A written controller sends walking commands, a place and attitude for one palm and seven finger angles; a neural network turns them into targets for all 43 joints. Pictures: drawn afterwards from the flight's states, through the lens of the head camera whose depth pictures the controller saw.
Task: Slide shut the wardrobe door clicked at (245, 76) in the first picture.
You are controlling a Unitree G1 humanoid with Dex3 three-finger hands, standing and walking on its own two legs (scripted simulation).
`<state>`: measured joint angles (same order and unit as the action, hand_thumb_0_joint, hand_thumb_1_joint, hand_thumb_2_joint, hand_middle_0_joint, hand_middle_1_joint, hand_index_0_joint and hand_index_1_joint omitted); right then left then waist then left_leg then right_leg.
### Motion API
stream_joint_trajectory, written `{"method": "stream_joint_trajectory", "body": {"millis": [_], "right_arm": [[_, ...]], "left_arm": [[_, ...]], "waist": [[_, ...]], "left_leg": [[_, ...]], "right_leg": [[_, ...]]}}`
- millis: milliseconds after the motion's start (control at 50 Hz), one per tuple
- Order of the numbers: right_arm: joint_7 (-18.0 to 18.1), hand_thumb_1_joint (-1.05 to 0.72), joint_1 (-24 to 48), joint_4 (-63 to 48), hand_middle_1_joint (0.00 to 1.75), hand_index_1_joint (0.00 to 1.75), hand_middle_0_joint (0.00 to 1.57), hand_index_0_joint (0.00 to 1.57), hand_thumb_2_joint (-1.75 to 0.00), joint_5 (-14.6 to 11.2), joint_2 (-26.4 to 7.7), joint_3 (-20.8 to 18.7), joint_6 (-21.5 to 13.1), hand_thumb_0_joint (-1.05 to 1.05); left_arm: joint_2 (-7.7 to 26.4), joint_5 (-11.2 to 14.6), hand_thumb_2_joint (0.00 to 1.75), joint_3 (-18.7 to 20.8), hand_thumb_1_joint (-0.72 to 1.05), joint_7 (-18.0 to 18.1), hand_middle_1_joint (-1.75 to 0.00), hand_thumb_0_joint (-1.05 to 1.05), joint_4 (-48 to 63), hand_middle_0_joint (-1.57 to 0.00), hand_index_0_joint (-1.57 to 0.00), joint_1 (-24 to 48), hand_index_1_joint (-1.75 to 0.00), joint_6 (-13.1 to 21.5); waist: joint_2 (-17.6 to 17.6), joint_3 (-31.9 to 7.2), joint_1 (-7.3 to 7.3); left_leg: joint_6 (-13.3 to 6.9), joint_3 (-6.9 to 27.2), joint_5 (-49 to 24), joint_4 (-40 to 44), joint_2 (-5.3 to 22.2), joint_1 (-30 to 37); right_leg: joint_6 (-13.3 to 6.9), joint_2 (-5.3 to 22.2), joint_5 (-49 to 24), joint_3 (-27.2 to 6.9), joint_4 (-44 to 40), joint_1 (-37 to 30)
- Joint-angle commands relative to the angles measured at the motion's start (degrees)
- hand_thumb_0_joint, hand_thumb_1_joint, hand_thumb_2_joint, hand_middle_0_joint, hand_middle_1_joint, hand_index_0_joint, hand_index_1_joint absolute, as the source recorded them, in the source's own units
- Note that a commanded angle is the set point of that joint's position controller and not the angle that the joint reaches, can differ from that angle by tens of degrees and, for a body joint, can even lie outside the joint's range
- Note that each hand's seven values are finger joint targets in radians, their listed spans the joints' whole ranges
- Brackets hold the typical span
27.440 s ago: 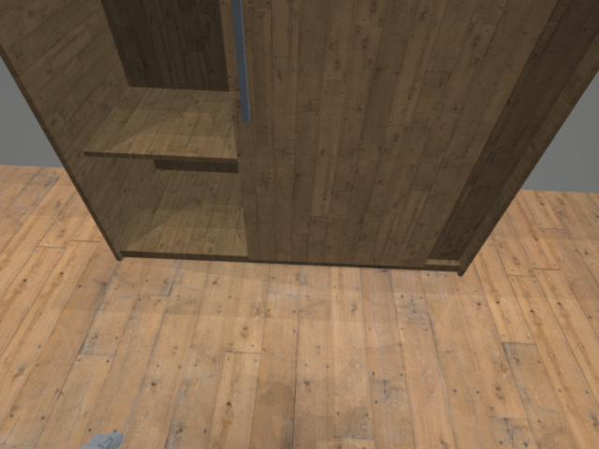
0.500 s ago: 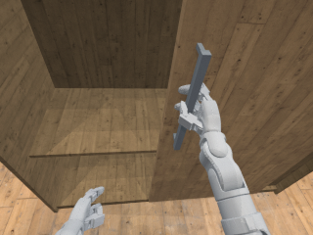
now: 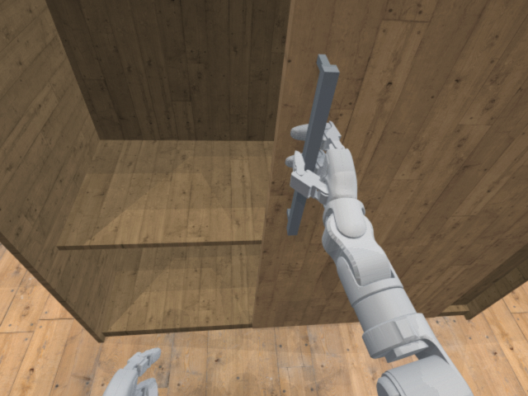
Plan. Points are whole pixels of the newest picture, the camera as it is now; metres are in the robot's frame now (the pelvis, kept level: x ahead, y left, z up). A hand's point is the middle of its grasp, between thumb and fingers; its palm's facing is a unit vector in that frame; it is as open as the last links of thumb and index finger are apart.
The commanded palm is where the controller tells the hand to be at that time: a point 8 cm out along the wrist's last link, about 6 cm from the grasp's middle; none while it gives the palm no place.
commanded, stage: step sideways, sliding the door along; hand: right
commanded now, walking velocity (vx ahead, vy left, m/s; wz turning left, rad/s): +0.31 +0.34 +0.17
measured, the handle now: (304, 162) +0.45 -0.04 +0.13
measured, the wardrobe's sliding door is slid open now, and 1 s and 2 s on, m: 0.53 0.53 0.41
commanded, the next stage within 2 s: none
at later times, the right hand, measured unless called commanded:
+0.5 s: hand (293, 172) +0.40 -0.02 +0.15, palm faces -0.02 +1.00 -0.07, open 5.9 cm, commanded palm +0.38 -0.01 +0.16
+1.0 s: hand (284, 167) +0.41 +0.00 +0.15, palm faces +0.26 +0.97 -0.02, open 6.1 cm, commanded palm +0.37 +0.02 +0.16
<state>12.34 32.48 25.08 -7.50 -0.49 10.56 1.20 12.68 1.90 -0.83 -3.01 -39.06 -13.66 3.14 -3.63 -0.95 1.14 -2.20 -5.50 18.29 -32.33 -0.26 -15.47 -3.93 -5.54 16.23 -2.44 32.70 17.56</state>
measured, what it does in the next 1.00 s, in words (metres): steps to the left: left foot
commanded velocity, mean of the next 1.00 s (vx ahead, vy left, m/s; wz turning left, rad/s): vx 0.20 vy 0.32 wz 0.15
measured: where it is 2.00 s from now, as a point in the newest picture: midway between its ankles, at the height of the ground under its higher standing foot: outside the picture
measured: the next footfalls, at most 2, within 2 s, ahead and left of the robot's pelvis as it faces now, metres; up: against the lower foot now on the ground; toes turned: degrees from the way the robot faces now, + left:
left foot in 0.86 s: +0.15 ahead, +0.33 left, +0.00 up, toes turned +4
right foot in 1.30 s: +0.08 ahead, +0.07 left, +0.00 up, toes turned -6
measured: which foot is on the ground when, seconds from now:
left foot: down 0.00-0.54, up 0.56-0.84, down 0.86-1.00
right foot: down 0.00-1.00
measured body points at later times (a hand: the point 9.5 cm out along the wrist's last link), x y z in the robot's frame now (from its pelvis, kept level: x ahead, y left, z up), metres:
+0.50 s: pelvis -0.01 +0.07 +0.00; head +0.03 +0.06 +0.45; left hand +0.14 +0.30 -0.12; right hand +0.39 -0.07 +0.16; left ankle +0.00 +0.12 -0.73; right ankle -0.02 -0.05 -0.71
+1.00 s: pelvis +0.03 +0.18 -0.01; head +0.09 +0.16 +0.43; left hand +0.26 +0.37 -0.11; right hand +0.39 -0.05 +0.15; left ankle +0.10 +0.33 -0.73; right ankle +0.01 +0.01 -0.73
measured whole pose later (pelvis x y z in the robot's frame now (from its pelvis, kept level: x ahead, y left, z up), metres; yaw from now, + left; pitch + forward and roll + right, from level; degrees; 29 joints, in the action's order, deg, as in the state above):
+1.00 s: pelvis +0.03 +0.18 -0.01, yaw -4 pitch -4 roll +3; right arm 8.9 26.8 8.5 -4.4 -9.5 -2.9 -3.7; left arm 10.8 2.7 2.1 0.0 -36.8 -2.0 -2.7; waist -2.1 12.5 4.7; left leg 1.7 -3.3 13.6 -36.7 1.9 -17.7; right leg 1.8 7.8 21.8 -3.7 40.2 12.7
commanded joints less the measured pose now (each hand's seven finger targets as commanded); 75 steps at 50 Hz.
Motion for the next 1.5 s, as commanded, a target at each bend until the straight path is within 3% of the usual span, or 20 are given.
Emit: {"method": "stream_joint_trajectory", "body": {"millis": [0,160,300,360,460,500,540,600,680,780,880,940,980,1080,1160,1200,1260,1300,1320,1480], "right_arm": [[-5.8,-0.90,37.9,-19.6,1.40,1.40,0.45,0.45,-0.90,4.4,-12.1,-5.5,-11.6,0.00],[-9.4,-0.90,33.3,-18.0,1.40,1.40,0.45,0.45,-0.90,4.3,-10.9,-6.3,-12.5,0.00],[-11.6,-0.90,32.2,-16.1,1.40,1.40,0.45,0.45,-0.90,5.0,-3.7,0.6,-10.2,0.00],[-11.7,-0.90,32.3,-14.3,1.40,1.40,0.45,0.45,-0.90,5.4,-1.6,1.7,-9.7,0.00],[-11.1,-0.90,33.4,-18.5,1.40,1.40,0.45,0.45,-0.90,6.1,3.0,6.6,-13.2,0.00],[-11.3,-0.90,32.4,-20.5,1.40,1.40,0.45,0.45,-0.90,4.4,3.1,7.2,-13.5,0.00],[-12.4,-0.90,29.9,-21.3,1.40,1.40,0.45,0.45,-0.90,3.6,4.2,8.3,-12.9,0.00],[-12.8,-0.90,29.9,-27.6,1.40,1.40,0.45,0.45,-0.90,5.2,2.2,6.9,-12.7,0.00],[-12.9,-0.90,29.9,-26.9,1.40,1.40,0.45,0.45,-0.90,6.0,4.0,8.8,-11.8,0.00],[-12.9,-0.90,26.9,-28.1,1.40,1.40,0.45,0.45,-0.90,5.8,1.6,7.2,-11.6,0.00],[-10.6,-0.90,18.7,-29.8,1.40,1.40,0.45,0.45,-0.90,6.6,-5.2,1.5,-11.7,0.00],[-8.9,-0.90,22.7,-39.9,1.40,1.40,0.45,0.45,-0.90,4.9,-3.2,3.8,-13.1,0.00],[-10.7,-0.90,18.1,-43.2,1.40,1.40,0.45,0.45,-0.90,3.3,-0.7,5.3,-13.5,0.00],[-11.0,-0.90,11.9,-44.9,1.40,1.40,0.45,0.45,-0.90,4.6,-3.8,2.5,-13.9,0.00],[-10.5,-0.90,4.3,-47.0,1.40,1.40,0.45,0.45,-0.90,6.9,-6.2,2.6,-11.6,0.00],[-9.8,-0.90,2.4,-50.2,1.40,1.40,0.45,0.45,-0.90,5.7,-5.3,3.0,-11.1,0.00],[-8.2,-0.90,1.6,-60.3,1.40,1.40,0.45,0.45,-0.90,5.1,-2.8,5.3,-13.2,0.00],[-9.6,-0.90,-2.9,-60.4,1.40,1.40,0.45,0.45,-0.90,5.1,0.5,8.5,-14.0,0.00],[-10.0,-0.90,-2.9,-61.5,1.40,1.40,0.45,0.45,-0.90,6.0,1.6,9.8,-14.5,0.00],[-10.0,-0.90,-7.7,-64.5,1.40,1.40,0.45,0.45,-0.90,8.1,2.3,13.8,-13.3,0.00]], "left_arm": [[5.1,-0.4,0.90,1.1,0.90,4.4,-0.30,0.00,8.2,-0.20,-0.20,8.4,-0.30,1.3],[5.1,-0.7,0.90,2.7,0.90,6.7,-0.30,0.00,8.0,-0.20,-0.20,8.2,-0.30,0.1],[5.1,-0.1,0.90,2.6,0.90,5.6,-0.30,0.00,9.3,-0.20,-0.20,9.0,-0.30,-1.9],[3.7,1.0,0.90,3.8,0.90,5.4,-0.30,0.00,8.6,-0.20,-0.20,8.2,-0.30,-2.6],[1.8,0.0,0.90,3.4,0.90,5.0,-0.30,0.00,7.8,-0.20,-0.20,9.4,-0.30,-2.2],[5.2,-0.6,0.90,5.2,0.90,4.7,-0.30,0.00,8.7,-0.20,-0.20,7.9,-0.30,-2.4],[3.4,-0.4,0.90,3.8,0.90,3.4,-0.30,0.00,11.1,-0.20,-0.20,10.3,-0.30,-3.2],[5.4,-0.6,0.90,4.6,0.90,2.7,-0.30,0.00,11.1,-0.20,-0.20,8.8,-0.30,-3.7],[5.9,0.1,0.90,5.0,0.90,2.2,-0.30,0.00,13.0,-0.20,-0.20,10.1,-0.30,-3.0],[5.3,0.9,0.90,4.5,0.90,2.5,-0.30,0.00,13.6,-0.20,-0.20,11.8,-0.30,-2.8],[2.6,1.4,0.90,5.7,0.90,3.0,-0.30,0.00,10.2,-0.20,-0.20,11.4,-0.30,-3.7],[2.9,0.4,0.90,4.7,0.90,4.1,-0.30,0.00,8.7,-0.20,-0.20,13.8,-0.30,-3.1],[6.2,-0.4,0.90,6.7,0.90,2.7,-0.30,0.00,13.4,-0.20,-0.20,14.9,-0.30,-3.6],[5.5,0.5,0.90,6.0,0.90,-0.2,-0.30,0.00,14.6,-0.20,-0.20,12.5,-0.30,-1.8],[1.9,0.9,0.90,4.0,0.90,1.8,-0.30,0.00,15.2,-0.20,-0.20,15.0,-0.30,0.5],[3.3,0.8,0.90,5.4,0.90,2.1,-0.30,0.00,12.8,-0.20,-0.20,11.6,-0.30,1.8],[3.3,0.4,0.90,4.7,0.90,2.3,-0.30,0.00,11.6,-0.20,-0.20,12.6,-0.30,3.9],[5.3,0.2,0.90,6.0,0.90,0.6,-0.30,0.00,14.6,-0.20,-0.20,13.4,-0.30,4.0],[3.9,-0.1,0.90,5.5,0.90,0.1,-0.30,0.00,15.6,-0.20,-0.20,13.8,-0.30,4.0],[3.9,0.2,0.90,3.5,0.90,0.7,-0.30,0.00,16.4,-0.20,-0.20,13.0,-0.30,5.5]], "waist": [[5.6,-15.4,-2.88],[-1.1,-16.0,-3.82],[1.5,-11.9,-3.35],[20.1,-10.8,-3.77],[4.7,-14.3,-5.75],[-6.0,-16.3,-6.95],[-4.6,-10.5,-5.39],[4.9,-12.1,-4.45],[-8.2,-12.9,-4.43],[-9.7,-10.4,-3.72],[25.7,-15.3,-3.10],[8.5,-15.4,-6.27],[-16.2,-16.9,-4.04],[-11.3,-14.5,-2.93],[12.4,-11.0,-3.48],[21.1,-13.0,-2.65],[5.1,-19.6,-4.24],[-11.0,-20.2,-1.83],[-13.5,-16.1,-2.00],[2.8,-11.8,-3.34]], "left_leg": [[0.5,6.4,-6.5,6.0,2.4,1.4],[0.3,6.9,8.8,-6.2,-1.0,-12.1],[-1.0,7.0,0.0,7.9,-0.1,6.3],[-7.6,25.6,-16.0,18.2,11.8,12.3],[-8.0,14.1,-39.8,1.6,9.4,12.9],[-0.2,5.7,-15.2,-23.2,0.1,-9.4],[-0.2,15.1,11.0,-39.8,0.4,-28.2],[-0.2,15.2,9.7,-30.6,4.3,-27.5],[1.5,2.9,0.2,-14.4,1.2,-4.5],[1.4,-0.8,-5.8,-1.2,-2.3,5.5],[-7.7,19.3,-45.9,7.2,13.3,19.2],[-3.0,10.7,-39.3,-3.9,9.3,8.4],[3.5,4.5,9.3,-25.7,0.2,-11.8],[1.3,3.0,-0.6,-2.9,-0.1,-1.8],[-2.0,15.8,-56.9,7.6,11.4,15.4],[-6.0,26.4,-57.7,6.7,15.7,15.3],[-1.5,14.9,-50.5,-6.0,9.5,13.7],[3.0,7.1,-1.4,-16.3,2.4,-2.6],[2.6,5.8,6.2,-18.5,1.4,-6.1],[0.8,8.1,-45.2,3.0,5.6,6.5]], "right_leg": [[0.0,10.6,-6.0,-7.5,-7.8,-12.2],[-7.0,23.6,-23.7,-22.0,-6.8,-27.6],[-2.9,18.8,-17.8,-9.2,3.2,-8.5],[2.4,5.9,5.0,1.1,22.5,2.0],[1.9,6.6,-1.5,2.6,0.2,-7.1],[-4.8,21.4,-33.1,-11.5,-12.9,-31.1],[-13.3,33.3,-45.0,-26.0,-7.0,-36.9],[-11.1,31.4,-36.6,-20.2,-3.5,-33.1],[-4.9,22.8,-32.0,-2.9,-5.2,-18.9],[-0.7,21.7,-34.5,0.0,3.2,-16.5],[4.8,8.7,12.6,1.3,22.9,0.8],[3.1,11.7,-5.8,3.2,-5.7,-14.0],[-7.2,33.2,-39.3,-17.2,-11.9,-27.2],[-0.5,24.9,-48.1,2.6,6.9,-28.1],[5.6,9.9,4.4,7.0,18.5,-3.4],[4.6,8.4,15.4,0.4,19.7,0.2],[2.4,13.2,-18.2,2.8,-9.0,-14.6],[-5.0,29.3,-48.7,-6.2,-8.2,-26.1],[-5.3,27.7,-53.0,-2.7,-6.8,-26.8],[2.8,16.8,-32.2,5.5,8.8,-17.1]]}}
